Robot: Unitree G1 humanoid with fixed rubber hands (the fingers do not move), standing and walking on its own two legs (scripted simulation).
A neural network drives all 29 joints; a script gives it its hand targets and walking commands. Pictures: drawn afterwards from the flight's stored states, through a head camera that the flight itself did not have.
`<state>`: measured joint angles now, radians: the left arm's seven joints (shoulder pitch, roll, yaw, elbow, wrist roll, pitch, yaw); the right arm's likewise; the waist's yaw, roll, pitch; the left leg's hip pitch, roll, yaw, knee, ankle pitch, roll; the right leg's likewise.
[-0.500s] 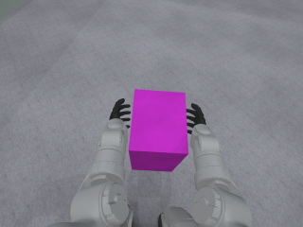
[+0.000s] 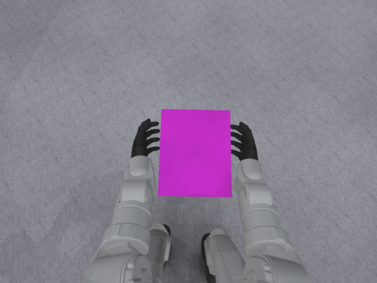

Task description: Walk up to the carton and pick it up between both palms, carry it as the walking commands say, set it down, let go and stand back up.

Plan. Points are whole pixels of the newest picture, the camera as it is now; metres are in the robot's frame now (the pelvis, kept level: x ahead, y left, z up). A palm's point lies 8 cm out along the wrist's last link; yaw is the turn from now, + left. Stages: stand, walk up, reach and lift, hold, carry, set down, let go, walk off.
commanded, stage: set down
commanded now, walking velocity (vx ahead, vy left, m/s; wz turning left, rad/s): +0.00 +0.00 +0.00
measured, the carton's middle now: (193, 158) +0.39 +0.00 -0.16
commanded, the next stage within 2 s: none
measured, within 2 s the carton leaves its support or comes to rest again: neither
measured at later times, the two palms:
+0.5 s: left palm (144, 156) +0.39 +0.12 -0.15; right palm (236, 160) +0.39 -0.11 -0.15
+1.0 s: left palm (149, 154) +0.42 +0.12 -0.23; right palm (227, 157) +0.42 -0.11 -0.23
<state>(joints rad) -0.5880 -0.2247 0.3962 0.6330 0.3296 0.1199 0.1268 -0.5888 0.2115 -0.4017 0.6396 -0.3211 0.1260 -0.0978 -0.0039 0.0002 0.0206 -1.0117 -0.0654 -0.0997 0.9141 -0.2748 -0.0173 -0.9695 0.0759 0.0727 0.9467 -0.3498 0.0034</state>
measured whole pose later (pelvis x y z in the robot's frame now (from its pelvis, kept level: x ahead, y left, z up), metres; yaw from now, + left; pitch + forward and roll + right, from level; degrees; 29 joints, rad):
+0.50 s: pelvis +0.00 +0.00 -0.07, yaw -1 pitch +30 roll -1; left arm -0.66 -0.16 0.36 0.73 0.25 0.09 0.15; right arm -0.65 0.15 -0.32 0.74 -0.20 0.08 -0.17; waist 0.01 0.00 -0.10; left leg -1.38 -0.08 -0.10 1.28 -0.42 -0.03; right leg -1.33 0.10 0.05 1.30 -0.49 0.01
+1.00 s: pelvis -0.04 +0.01 -0.16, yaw -1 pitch +33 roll -2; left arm -0.94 -0.14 0.47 0.70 0.29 0.22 0.16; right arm -0.94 0.10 -0.42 0.75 -0.25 0.21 -0.13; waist 0.01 0.00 0.00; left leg -1.72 -0.10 -0.09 1.60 -0.46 -0.03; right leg -1.66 0.10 0.04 1.63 -0.55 0.03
